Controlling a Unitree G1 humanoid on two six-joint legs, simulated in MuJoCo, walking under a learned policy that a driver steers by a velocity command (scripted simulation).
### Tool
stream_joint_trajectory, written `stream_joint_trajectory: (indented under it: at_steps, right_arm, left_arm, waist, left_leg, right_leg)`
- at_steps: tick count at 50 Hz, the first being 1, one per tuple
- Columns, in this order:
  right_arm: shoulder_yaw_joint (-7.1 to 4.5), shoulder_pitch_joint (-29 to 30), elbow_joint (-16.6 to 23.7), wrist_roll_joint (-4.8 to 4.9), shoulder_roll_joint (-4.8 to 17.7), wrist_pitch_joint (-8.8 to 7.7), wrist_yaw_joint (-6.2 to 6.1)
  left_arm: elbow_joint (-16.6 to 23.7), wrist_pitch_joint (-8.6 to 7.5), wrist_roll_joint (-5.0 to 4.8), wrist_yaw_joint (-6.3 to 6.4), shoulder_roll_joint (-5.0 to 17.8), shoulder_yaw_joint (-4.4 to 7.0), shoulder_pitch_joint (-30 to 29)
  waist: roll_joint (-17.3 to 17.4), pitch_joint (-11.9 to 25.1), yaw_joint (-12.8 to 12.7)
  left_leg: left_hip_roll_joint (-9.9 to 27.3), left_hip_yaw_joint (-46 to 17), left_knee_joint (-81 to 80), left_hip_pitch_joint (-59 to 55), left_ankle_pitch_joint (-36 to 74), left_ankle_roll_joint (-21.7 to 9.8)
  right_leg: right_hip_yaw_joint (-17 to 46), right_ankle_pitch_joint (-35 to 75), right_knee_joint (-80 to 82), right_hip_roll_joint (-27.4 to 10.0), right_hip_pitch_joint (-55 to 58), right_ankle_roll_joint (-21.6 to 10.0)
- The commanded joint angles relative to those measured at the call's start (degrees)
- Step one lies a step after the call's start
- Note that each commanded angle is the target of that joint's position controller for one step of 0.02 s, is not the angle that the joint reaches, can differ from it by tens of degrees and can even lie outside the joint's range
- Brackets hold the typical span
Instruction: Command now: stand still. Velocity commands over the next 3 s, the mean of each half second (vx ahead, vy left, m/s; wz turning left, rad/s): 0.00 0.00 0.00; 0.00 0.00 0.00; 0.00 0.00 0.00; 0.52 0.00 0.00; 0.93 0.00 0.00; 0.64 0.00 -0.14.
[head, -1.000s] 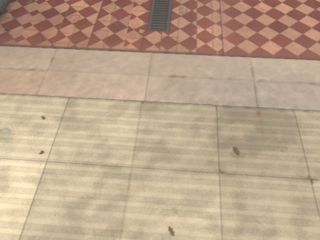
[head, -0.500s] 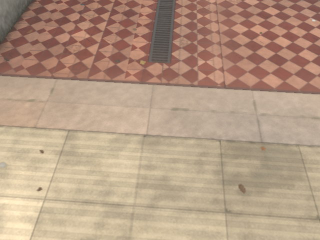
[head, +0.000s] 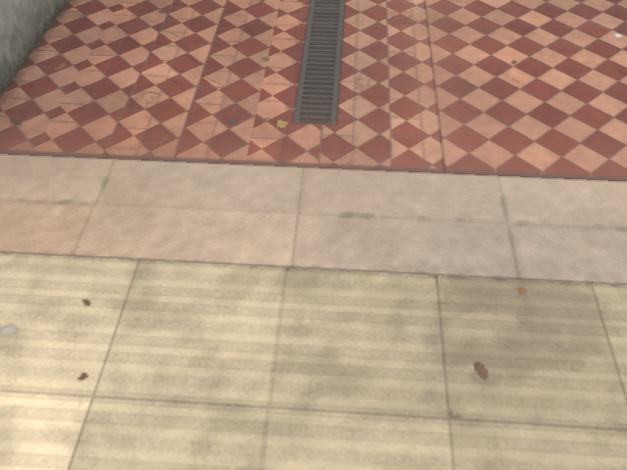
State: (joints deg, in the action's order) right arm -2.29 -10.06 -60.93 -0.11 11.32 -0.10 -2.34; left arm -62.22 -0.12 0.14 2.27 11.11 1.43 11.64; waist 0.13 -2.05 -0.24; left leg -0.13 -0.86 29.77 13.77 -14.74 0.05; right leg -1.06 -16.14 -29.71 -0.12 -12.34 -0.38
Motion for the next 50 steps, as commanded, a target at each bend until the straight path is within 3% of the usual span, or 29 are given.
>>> stream_joint_trajectory:
  at_steps: [1, 21, 50]
  right_arm:
    - [-0.85, -1.24, 1.06, -0.01, 5.33, -0.36, -0.19]
    - [-0.14, -4.70, -1.58, 0.09, 3.81, -0.48, -0.28]
    - [0.26, -7.40, -1.99, 0.28, 2.96, -0.51, -0.32]
  left_arm:
    - [0.93, -0.43, 0.01, 0.18, 5.32, 0.87, 2.00]
    - [-0.79, -0.67, -0.11, 0.22, 3.56, 0.54, 5.57]
    - [-1.02, -0.77, -0.27, 0.33, 2.49, 0.39, 8.79]
  waist:
    - [0.03, 0.46, 0.09]
    - [-0.17, -0.77, 0.16]
    - [-0.12, -1.04, 0.17]
  left_leg:
    - [1.63, -1.25, -5.16, -0.58, 6.80, -1.97]
    - [1.31, -0.96, -6.19, 0.10, 4.57, -1.71]
    - [1.19, -0.82, -5.83, -0.12, 6.69, -1.75]
  right_leg:
    - [1.78, 4.97, 6.05, -1.83, -1.52, -1.47]
    - [1.70, 3.19, 7.26, -1.60, -1.92, -1.44]
    - [1.40, 5.81, 6.71, -1.38, -1.50, -1.29]
